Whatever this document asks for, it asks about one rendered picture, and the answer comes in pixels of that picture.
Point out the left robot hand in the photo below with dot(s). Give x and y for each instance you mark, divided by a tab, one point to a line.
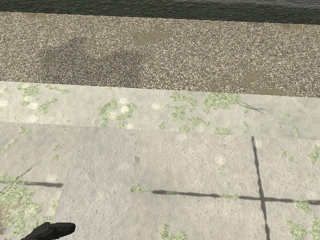
53	231

